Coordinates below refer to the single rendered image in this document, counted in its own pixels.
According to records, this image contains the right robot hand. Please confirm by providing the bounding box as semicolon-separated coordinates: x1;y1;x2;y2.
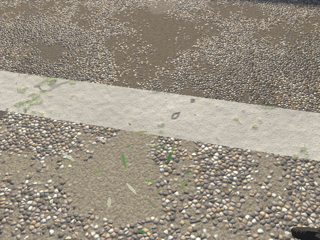
291;227;320;240

